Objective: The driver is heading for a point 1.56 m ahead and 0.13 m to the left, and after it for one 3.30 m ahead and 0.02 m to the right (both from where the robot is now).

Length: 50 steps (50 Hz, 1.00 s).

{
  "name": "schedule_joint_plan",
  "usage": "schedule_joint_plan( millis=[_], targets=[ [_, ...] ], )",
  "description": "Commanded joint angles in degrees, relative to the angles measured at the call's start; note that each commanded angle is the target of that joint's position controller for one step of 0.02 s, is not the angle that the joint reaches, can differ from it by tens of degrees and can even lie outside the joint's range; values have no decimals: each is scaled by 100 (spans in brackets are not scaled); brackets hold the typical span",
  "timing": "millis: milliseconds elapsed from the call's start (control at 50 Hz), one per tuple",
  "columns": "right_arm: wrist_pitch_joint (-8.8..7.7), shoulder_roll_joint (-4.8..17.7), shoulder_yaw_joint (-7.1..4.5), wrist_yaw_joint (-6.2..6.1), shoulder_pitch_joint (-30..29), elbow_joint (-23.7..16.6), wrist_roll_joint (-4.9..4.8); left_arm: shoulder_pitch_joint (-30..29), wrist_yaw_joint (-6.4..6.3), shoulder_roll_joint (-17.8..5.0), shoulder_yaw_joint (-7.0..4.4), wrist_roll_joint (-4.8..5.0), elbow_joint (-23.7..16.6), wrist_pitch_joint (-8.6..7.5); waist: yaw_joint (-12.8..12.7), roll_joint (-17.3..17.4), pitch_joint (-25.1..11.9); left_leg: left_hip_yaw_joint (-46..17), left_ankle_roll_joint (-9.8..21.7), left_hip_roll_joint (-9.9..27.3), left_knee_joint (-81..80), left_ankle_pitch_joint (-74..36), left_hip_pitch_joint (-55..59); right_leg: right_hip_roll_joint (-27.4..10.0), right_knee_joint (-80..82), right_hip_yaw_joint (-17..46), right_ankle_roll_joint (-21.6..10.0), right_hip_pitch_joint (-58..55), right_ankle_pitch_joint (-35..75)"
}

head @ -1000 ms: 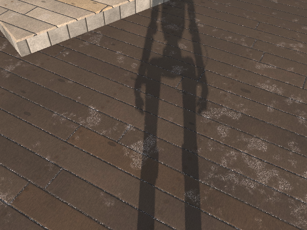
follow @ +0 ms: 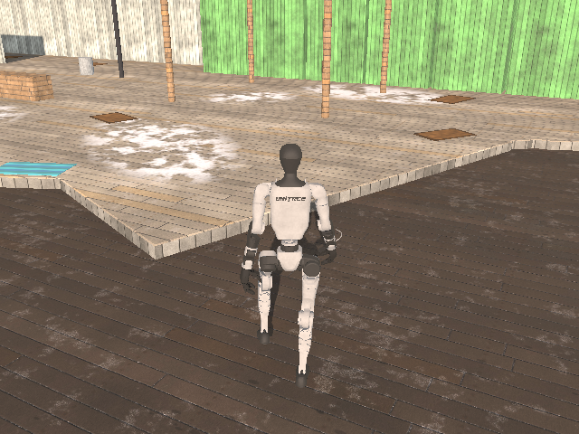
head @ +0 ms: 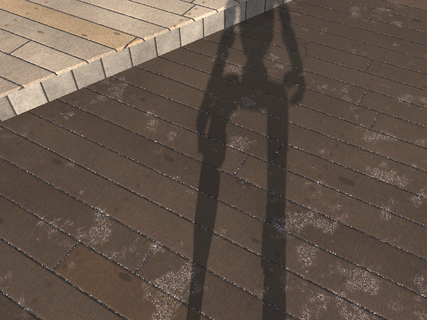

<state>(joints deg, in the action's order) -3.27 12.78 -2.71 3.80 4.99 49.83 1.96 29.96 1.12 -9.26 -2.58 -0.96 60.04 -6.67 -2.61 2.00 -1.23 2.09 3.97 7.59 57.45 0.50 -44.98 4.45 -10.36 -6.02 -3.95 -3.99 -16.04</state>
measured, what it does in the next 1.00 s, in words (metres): walks ahead: left foot, then right foot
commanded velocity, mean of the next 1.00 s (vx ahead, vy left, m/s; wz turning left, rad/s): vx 0.98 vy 0.00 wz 0.03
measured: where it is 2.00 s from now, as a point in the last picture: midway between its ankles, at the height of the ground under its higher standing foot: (245, 135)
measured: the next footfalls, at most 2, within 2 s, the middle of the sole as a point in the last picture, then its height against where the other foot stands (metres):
left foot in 0.18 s outside the picture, level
right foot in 0.66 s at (262, 227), level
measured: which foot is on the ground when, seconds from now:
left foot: up 0.00-0.16, down 0.18-0.68, up 0.70-1.00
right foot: down 0.00-0.20, up 0.22-0.64, down 0.66-1.00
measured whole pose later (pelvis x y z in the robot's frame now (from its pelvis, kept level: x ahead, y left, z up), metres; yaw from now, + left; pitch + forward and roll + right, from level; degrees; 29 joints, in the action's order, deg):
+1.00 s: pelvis +0.97 -0.02 -0.01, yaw +2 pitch +1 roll -1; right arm -4.7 13.8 -0.1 3.6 0.9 44.4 1.4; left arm 30.4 1.1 -13.2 -2.2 -0.1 59.0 -7.9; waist -3.5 1.6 2.2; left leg 3.1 5.6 5.3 41.7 -6.3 -43.6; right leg 5.6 -7.5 -6.3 -4.5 -9.6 -14.2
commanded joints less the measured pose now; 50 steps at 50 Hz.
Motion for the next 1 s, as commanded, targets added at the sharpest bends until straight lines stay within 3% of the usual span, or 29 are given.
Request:
schedule_joint_plan(
  millis=[20,100,140,160,180,200,220,240,280,320,360,420,480,540,580,600,640,660,680,700,720,740,760,820,860,900,920,960,1000],
  targets=[
    [-55,101,68,39,-1099,-619,-53,1,-57,-625,-54,64,-304,-188,73,-328,1304,446,22,-169,-1320,-554,90,-1337,1264,654,-546,935,1958],
    [-79,181,81,-50,-1147,-709,-119,98,-136,-966,-60,44,-209,-198,236,-608,936,796,428,-746,-2350,-451,1086,-1498,844,170,-402,-275,5605],
    [-77,497,-34,-162,-332,-560,-126,52,-214,-1298,-138,-66,-170,-87,684,-1029,218,841,603,-1199,-2343,285,1960,-1643,-499,94,-338,-878,7615],
    [-80,739,-140,-236,645,-320,-130,-51,-264,-1461,-192,-142,-158,5,1154,-1172,-305,693,699,-1318,-2339,657,2915,-1730,-1711,98,-333,-814,7856],
    [-66,945,-259,-316,1857,43,-101,-335,-280,-1541,-236,-150,-211,93,1765,-1055,-835,612,772,-1242,-2745,751,4174,-1596,-3401,-3,-318,-359,7280],
    [-48,1388,-402,-409,2742,210,40,-377,-230,-1147,-168,-140,-350,82,1922,-600,-1439,-629,914,-149,-2455,2485,5701,-1201,-5501,114,-396,1101,4978],
    [-80,1675,-498,-334,2391,240,155,415,-3,-186,28,236,-603,-24,848,1558,-1986,-4458,1700,1418,-3760,4476,7015,33,-7625,700,-173,3651,-647],
    [-90,1270,-459,-233,1904,191,83,-220,-58,-779,-63,243,-701,-83,922,667,-1588,-4885,1517,1198,-4418,4523,6685,-263,-7913,1272,-417,4338,-389],
    [-243,533,-273,-191,1557,370,81,-1130,-94,-787,-53,129,-943,-112,687,-626,-275,-3070,1145,888,-4399,2322,4990,-788,-7249,1176,-488,4284,253],
    [-309,296,-151,-288,1329,512,26,-1069,42,-461,36,-98,-1020,63,153,-442,53,-2319,949,501,-4786,2551,3697,-1069,-6752,1183,-348,3817,262],
    [-412,288,-103,-305,1474,627,-77,-1327,143,-408,69,-141,-1168,210,16,-172,523,-1844,911,348,-5119,2383,3222,-1278,-6303,1107,-154,4040,294],
    [-493,521,-114,-282,1775,623,-142,-2438,197,-605,113,-180,-1634,268,181,-176,1068,-1153,896,54,-5621,1553,2998,-1440,-5169,651,77,4646,1123],
    [-560,516,-89,-248,2051,619,-242,-3269,268,-554,211,-87,-1936,188,407,-212,1226,-404,702,-286,-5816,-119,2850,-1196,-3245,123,61,3838,2369],
    [-590,756,-95,-284,2450,744,-281,-3665,262,-615,238,-3,-2066,163,574,0,1179,-169,544,-35,-5945,-2055,3944,-885,-2326,-152,-156,3506,2933],
    [-530,926,-96,-331,2546,771,-200,-3639,189,-801,173,-61,-2074,152,522,158,816,14,446,37,-5374,-3982,5041,-476,-2004,-358,-312,3391,2466],
    [-519,1040,-96,-374,2416,693,-140,-3128,162,-910,104,-6,-1963,207,261,382,59,56,346,10,-4629,-5584,5421,-109,-2272,-360,-345,2743,2125],
    [-318,1310,-174,-505,2319,776,-23,-1571,-25,-1352,-82,-87,-1543,166,-574,709,-408,-67,355,408,-2338,-6092,5187,-108,-2044,-25,-617,1270,1175],
    [-263,1234,-180,-525,2027,728,23,-433,-122,-1573,-219,-152,-1177,192,-1149,597,-775,42,337,137,-769,-4737,4496,-450,-1914,271,-709,171,936],
    [-280,554,-61,-452,2041,433,-5,174,-191,-2060,-362,-264,-1000,211,-950,-560,-1349,29,338,-614,1565,-638,2654,-1701,-2213,1739,-906,-1362,-204],
    [-396,248,22,-384,2746,275,-399,-54,-51,-2137,-411,-289,-1012,203,-278,-1969,-2182,-704,259,-1318,3189,2578,957,-2803,-1121,4933,-1520,-2379,-818],
    [-418,653,-26,-447,2019,173,-348,-613,37,-1655,-370,-183,-1055,174,-294,-890,-1440,-866,409,-801,3032,1908,489,-2404,-719,4432,-1265,-1765,-921],
    [-430,680,-32,-425,1483,71,-308,-879,58,-1277,-282,-139,-989,113,-227,-348,-611,-766,375,-627,2660,1504,406,-2241,-576,3580,-1168,-805,-341],
    [-401,545,2,-388,1289,26,-221,-1009,55,-1022,-221,-189,-920,73,-28,91,-217,-779,355,-427,2279,1402,551,-2033,-443,3030,-1050,-103,90],
    [-151,196,93,-186,1210,-118,25,-852,-30,-686,-69,-62,-629,-32,417,-242,369,-726,168,-112,1615,1413,906,-1551,84,2112,-804,1236,244],
    [-86,203,143,-92,699,-385,79,-761,-31,-907,-97,47,-579,-109,465,-416,707,-468,8,78,1011,1121,523,-1454,501,1732,-817,1568,431],
    [-76,295,169,-58,42,-595,11,-629,18,-910,-81,49,-564,-146,331,-340,884,-23,2,-71,191,392,358,-985,682,889,-608,1498,1683],
    [-114,198,242,-28,-112,-721,-12,-643,35,-1043,-100,51,-620,-194,343,-517,936,-30,39,-36,-537,-103,690,-1045,716,634,-547,1712,2258],
    [-175,158,303,17,-676,-842,-65,-367,18,-958,-52,115,-501,-256,149,-203,1191,427,152,-372,-1666,-931,1235,-987,888,79,-272,1691,3804],
    [-227,117,337,21,-584,-755,-82,-235,-63,-1110,-22,129,-488,-303,163,-294,936,673,275,-731,-2223,-1633,1637,-1085,585,-187,-53,1027,5491]
  ],
)
Velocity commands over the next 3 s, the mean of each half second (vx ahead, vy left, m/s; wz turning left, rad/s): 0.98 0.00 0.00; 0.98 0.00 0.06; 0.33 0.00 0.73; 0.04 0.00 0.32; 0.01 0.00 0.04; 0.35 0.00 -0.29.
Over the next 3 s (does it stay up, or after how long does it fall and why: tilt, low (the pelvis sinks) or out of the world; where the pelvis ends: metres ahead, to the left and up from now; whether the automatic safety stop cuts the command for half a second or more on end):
stays up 1.48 0.00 0.01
